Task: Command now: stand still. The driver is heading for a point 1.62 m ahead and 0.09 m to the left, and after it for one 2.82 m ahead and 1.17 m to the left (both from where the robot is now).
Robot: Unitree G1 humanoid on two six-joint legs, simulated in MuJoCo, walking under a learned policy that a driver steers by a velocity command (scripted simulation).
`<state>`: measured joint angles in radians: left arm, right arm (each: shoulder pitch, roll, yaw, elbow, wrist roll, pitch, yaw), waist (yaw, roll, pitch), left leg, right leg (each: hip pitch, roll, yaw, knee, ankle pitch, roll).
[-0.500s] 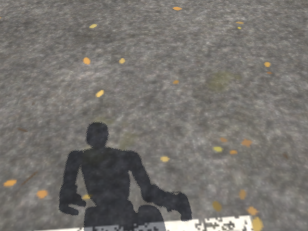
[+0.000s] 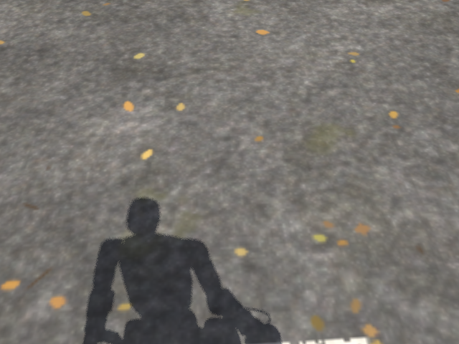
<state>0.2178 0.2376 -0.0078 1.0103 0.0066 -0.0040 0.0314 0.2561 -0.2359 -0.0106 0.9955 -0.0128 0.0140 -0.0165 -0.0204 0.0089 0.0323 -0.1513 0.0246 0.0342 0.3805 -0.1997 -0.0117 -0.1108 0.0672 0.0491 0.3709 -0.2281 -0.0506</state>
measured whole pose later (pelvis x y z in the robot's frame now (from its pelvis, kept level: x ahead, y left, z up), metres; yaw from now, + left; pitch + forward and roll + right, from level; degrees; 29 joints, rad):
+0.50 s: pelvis +0.00 +0.01 +0.00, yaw +0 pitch -1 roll +0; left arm 0.27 0.18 -0.02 1.14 0.01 -0.01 0.04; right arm 0.27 -0.18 0.01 1.13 -0.01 0.01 -0.03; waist -0.01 0.01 0.03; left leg -0.16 0.02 0.03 0.40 -0.21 0.00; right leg -0.11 0.06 0.05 0.37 -0.24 -0.04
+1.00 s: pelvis +0.03 +0.02 -0.01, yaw +1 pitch +0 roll -1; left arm 0.37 0.16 0.01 1.14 0.01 -0.01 0.04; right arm 0.35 -0.16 -0.01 1.12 -0.03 0.00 -0.02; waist 0.00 0.00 -0.02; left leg -0.23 -0.01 0.01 0.59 -0.44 0.06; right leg -0.14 0.06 0.06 0.49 -0.37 -0.07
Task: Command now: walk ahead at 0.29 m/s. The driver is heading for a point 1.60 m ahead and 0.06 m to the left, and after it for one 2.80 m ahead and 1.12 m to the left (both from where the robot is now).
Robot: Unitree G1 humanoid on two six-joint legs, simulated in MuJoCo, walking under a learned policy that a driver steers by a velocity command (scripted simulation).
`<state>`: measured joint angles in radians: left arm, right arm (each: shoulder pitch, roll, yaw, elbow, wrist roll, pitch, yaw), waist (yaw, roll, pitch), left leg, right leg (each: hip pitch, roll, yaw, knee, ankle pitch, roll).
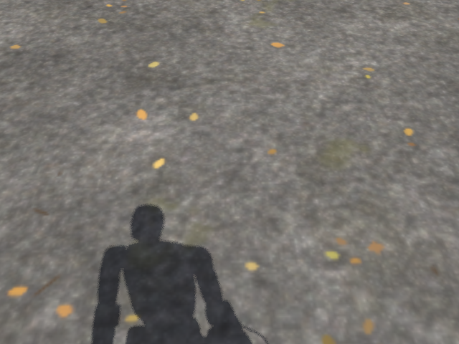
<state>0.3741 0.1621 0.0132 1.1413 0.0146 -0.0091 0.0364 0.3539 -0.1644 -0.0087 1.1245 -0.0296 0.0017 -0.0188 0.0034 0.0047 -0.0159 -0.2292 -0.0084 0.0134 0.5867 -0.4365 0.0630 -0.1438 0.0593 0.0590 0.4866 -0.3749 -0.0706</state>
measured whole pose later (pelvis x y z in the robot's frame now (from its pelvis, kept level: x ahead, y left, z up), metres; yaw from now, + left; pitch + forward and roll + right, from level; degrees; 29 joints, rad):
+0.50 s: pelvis +0.22 +0.03 -0.02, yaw +0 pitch +1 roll -1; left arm -0.02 0.17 0.03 0.92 0.02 -0.05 -0.02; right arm 0.55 -0.13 0.00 1.14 -0.02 -0.10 -0.02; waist -0.06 0.00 0.07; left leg 0.18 -0.04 0.04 0.27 -0.44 0.06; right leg -0.53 0.04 -0.14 0.59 -0.13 -0.12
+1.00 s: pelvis +0.50 +0.03 +0.00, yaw +0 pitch +1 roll -1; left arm 0.49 0.16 0.02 1.10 0.02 -0.10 0.01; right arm 0.01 -0.17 -0.03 0.89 -0.02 -0.04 0.03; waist 0.07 0.02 0.06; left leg -0.58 0.05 0.08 0.60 -0.05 0.07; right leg 0.12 0.09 -0.07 0.18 -0.32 -0.08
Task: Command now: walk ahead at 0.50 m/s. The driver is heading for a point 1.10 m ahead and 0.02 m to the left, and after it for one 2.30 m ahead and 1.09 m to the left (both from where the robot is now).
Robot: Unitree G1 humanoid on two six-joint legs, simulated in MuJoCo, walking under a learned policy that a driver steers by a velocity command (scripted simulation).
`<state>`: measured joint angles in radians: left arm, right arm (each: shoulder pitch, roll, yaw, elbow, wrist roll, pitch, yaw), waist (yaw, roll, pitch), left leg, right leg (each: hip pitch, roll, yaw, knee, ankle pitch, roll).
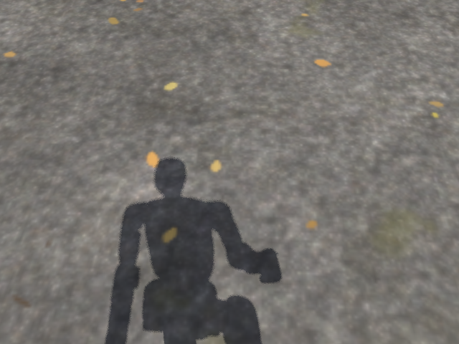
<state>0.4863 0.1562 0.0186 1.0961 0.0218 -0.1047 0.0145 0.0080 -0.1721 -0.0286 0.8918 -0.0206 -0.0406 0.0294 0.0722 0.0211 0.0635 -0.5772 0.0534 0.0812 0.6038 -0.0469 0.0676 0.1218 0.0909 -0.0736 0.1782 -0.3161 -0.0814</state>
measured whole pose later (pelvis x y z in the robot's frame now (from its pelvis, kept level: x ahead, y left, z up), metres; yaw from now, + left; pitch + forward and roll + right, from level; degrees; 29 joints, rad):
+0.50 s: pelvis +0.28 +0.03 +0.01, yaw +0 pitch +0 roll +1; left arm 0.05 0.18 0.04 0.91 0.02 -0.04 -0.03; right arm 0.48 -0.15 -0.03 1.07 -0.02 -0.10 0.00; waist -0.06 -0.04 0.05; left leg 0.06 -0.09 0.09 0.18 -0.26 0.08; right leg -0.61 -0.09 -0.05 0.69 -0.03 -0.04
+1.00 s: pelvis +0.54 -0.02 +0.01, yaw +0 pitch +0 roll -1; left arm 0.46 0.16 0.04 1.06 0.01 -0.10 0.00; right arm 0.11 -0.20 -0.05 0.92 -0.03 -0.03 0.03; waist 0.04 0.04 0.03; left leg -0.64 0.11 0.02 0.80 -0.06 0.02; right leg 0.00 0.09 -0.09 0.19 -0.21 -0.09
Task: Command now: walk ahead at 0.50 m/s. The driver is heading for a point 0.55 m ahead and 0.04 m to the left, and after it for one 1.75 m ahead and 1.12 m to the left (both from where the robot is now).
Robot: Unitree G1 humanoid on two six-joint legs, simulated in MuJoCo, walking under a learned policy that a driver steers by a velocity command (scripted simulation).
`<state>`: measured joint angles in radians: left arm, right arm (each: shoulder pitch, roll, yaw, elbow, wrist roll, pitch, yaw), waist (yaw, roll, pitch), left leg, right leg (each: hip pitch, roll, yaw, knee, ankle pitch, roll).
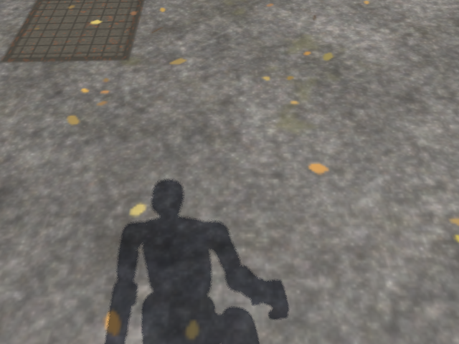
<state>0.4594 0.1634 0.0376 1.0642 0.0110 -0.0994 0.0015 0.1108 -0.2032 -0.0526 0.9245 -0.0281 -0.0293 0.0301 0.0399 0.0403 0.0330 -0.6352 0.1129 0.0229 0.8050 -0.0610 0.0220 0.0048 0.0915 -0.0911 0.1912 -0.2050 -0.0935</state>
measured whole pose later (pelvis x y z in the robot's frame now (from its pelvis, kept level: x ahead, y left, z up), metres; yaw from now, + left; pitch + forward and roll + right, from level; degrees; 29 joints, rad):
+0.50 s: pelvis +0.27 +0.06 +0.00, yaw +0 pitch +0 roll +1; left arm 0.18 0.21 0.06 0.95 0.03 -0.04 -0.03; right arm 0.41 -0.18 -0.05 1.05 -0.01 -0.09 0.00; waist -0.02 -0.04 0.03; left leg -0.06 -0.09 0.10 0.24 -0.18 0.10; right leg -0.61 -0.11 0.00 0.97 -0.14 -0.03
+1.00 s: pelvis +0.44 +0.02 -0.01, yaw +11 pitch +0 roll +0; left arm 0.20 0.20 0.04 0.90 0.03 -0.05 0.04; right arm 0.22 -0.25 -0.09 0.90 -0.03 0.03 -0.01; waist -0.02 0.03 0.07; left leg -0.55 0.03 0.02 1.10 -0.38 0.01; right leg -0.31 -0.04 -0.20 0.42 -0.12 -0.08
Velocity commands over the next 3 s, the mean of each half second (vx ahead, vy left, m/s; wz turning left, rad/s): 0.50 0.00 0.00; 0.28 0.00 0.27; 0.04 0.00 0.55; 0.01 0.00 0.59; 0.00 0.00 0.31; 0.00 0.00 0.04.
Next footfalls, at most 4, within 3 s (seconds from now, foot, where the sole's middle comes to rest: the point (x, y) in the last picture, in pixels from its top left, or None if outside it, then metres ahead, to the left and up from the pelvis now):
0.20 left None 0.28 0.11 -0.78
0.74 right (274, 319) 0.57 -0.05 -0.78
1.22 left None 0.46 0.15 -0.78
1.74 right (266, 328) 0.54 -0.03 -0.78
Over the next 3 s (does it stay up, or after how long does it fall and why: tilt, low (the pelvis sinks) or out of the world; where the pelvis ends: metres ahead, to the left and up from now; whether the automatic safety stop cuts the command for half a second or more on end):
stays up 0.42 0.01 0.00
